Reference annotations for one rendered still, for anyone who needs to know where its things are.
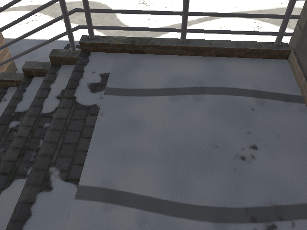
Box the stairs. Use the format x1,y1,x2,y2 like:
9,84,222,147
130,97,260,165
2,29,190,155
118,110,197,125
0,64,75,230

